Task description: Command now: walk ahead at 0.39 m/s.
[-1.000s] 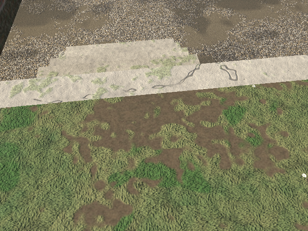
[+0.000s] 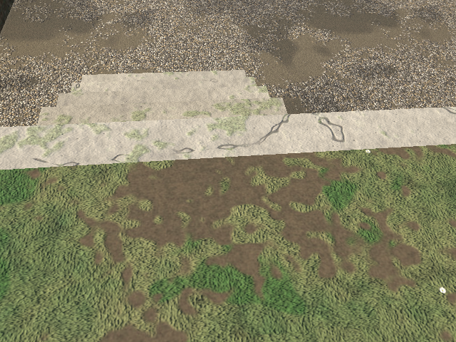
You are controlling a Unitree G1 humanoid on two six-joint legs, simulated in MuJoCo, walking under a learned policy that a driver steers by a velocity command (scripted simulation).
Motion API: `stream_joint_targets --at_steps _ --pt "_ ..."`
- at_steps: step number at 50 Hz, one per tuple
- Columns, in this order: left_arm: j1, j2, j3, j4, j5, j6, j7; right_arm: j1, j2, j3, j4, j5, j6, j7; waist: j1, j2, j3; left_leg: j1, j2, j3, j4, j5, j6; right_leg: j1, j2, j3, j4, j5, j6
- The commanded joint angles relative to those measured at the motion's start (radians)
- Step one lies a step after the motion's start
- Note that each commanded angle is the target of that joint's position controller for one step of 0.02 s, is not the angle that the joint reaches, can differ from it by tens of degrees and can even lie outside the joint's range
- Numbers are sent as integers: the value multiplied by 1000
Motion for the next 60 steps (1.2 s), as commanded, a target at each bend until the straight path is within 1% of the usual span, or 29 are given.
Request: stream_joint_targets --at_steps 1,3,6,11,14,15,16,17,18,19,20,21,22,23,25,29,33,38,41,43,44,45,46,47,48,49,51,54,60 --pt "-113 69 22 -80 15 -31 -19 66 -91 -3 -31 -6 0 -4 -20 138 105 202 239 -278 -266 179 109 -364 -89 8 -16 143 4" --pt "-162 34 14 -97 15 -23 -27 101 -109 -2 -30 -9 11 -17 -28 127 98 198 224 -208 -266 333 121 -364 -86 -25 -89 189 33" --pt "-299 0 -5 -148 13 -21 -32 98 -143 -4 -48 -12 22 -33 -49 113 130 106 202 -143 -301 350 121 -294 -61 -58 -302 290 59" --pt "-417 24 -11 -194 2 -25 -53 144 -165 -14 -40 6 24 -40 -50 132 177 117 247 -111 -317 360 125 -205 -33 -60 -488 367 32" --pt "-374 71 6 -194 5 -33 -62 115 -190 -28 -52 5 33 -41 15 143 116 212 278 -88 -203 656 97 -102 -2 -64 -527 307 -18" --pt "-296 101 21 -175 6 -32 -58 100 -203 -34 -59 0 40 -40 63 164 48 224 274 -74 -99 854 86 13 30 -85 -516 279 -39" --pt "-130 139 45 -123 2 -28 -51 84 -197 -33 -69 -8 50 -40 146 163 -55 187 237 -44 90 972 63 218 59 -104 -522 277 -69" --pt "58 183 63 -75 7 -22 -39 74 -181 -23 -91 -18 53 -38 223 129 -179 -13 200 -35 350 798 37 527 -46 14 -491 251 -118" --pt "179 280 84 -42 30 -17 -38 210 -27 18 -110 -19 34 -23 160 -151 -368 -409 8 -17 779 174 -32 911 -333 519 -571 8 -296" --pt "161 193 57 -33 28 -16 -42 182 -65 12 -92 6 1 -16 170 -173 -395 -526 -31 -164 941 -246 -16 878 -382 780 -769 -108 -309" --pt "51 142 39 -41 21 -21 -42 58 -153 -15 -140 39 -18 -12 143 -138 -181 -620 33 -151 990 -194 6 706 -341 625 -796 -104 -244" --pt "-46 109 29 -60 22 -26 -44 -16 -166 -18 -161 45 -26 -18 109 -52 -80 -595 90 -124 951 -92 15 529 -304 471 -821 2 -212" --pt "-103 79 19 -65 29 -32 -50 -44 -158 -25 -163 33 -23 -26 73 2 -21 -547 127 -105 888 -25 11 386 -261 352 -849 123 -190" --pt "-131 57 13 -63 40 -38 -53 -21 -140 -30 -159 21 -9 -31 32 -21 -7 -474 160 -111 836 19 8 296 -219 263 -876 182 -172" --pt "-123 52 11 -40 38 -44 -57 9 -94 -27 -156 13 17 -33 3 -42 6 -415 174 -98 780 34 -4 205 -190 189 -921 226 -181" --pt "-48 108 21 2 37 -47 -31 -143 -113 -35 -227 -4 29 -38 20 -17 74 -545 193 -81 580 190 -46 194 -187 126 -973 276 -200" --pt "24 134 23 24 27 -36 -12 -307 -89 -23 -276 -2 13 -22 73 -6 85 -514 147 -36 284 403 -51 236 -152 49 -972 311 -159" --pt "124 149 28 72 13 -14 -6 -441 -103 -16 -335 11 6 6 110 -3 104 -541 117 -41 139 370 -29 418 -219 57 -906 326 -145" --pt "111 168 37 74 14 6 -3 -405 -142 -28 -346 13 -1 19 66 -29 65 -461 87 -24 102 246 11 505 -252 65 -807 495 -117" --pt "83 150 28 62 24 18 -3 -156 -214 -68 -276 12 -2 12 -60 -25 -93 -108 35 22 83 236 63 443 -173 1 -506 747 -73" --pt "103 108 8 35 46 17 -2 32 -293 -90 -240 0 2 2 -112 92 -255 206 220 -190 112 248 129 237 -105 -49 -180 489 -38" --pt "233 -32 -30 39 37 -6 -15 75 -345 -99 -213 -4 8 11 -34 367 -364 509 414 -674 -28 17 281 -158 87 -22 138 -185 19" --pt "166 89 -5 49 11 -29 -19 54 -235 -69 -227 -1 5 13 -70 240 -319 477 394 -723 -101 -80 243 -265 39 110 250 -245 -1" --pt "71 142 10 20 -12 -44 -21 -47 -201 -55 -249 -6 1 10 -52 187 -169 335 373 -563 -109 91 206 -310 -4 91 262 -163 -12" --pt "30 135 10 16 -5 -46 -12 -138 -185 -47 -270 -13 0 10 -14 94 -99 186 341 -426 -113 356 192 -257 -54 59 227 -82 0" --pt "13 125 16 19 14 -39 -5 -184 -164 -42 -275 -19 -2 14 13 61 -55 74 308 -321 -119 571 186 -204 -79 50 175 -48 16" --pt "58 78 15 34 21 -10 -1 -200 -129 -32 -259 -28 -7 18 64 89 -58 -26 258 -198 -143 765 174 -88 -97 45 102 -15 35" --pt "41 42 8 24 33 16 6 -200 -149 -32 -230 -28 -7 3 90 101 -52 -83 229 -92 -158 914 185 -58 -87 21 -62 69 67" --pt "-119 50 2 -9 35 27 2 -160 -185 -34 -179 -19 29 -22 35 114 -70 -53 204 -31 -152 789 155 38 -52 -3 -405 302 74"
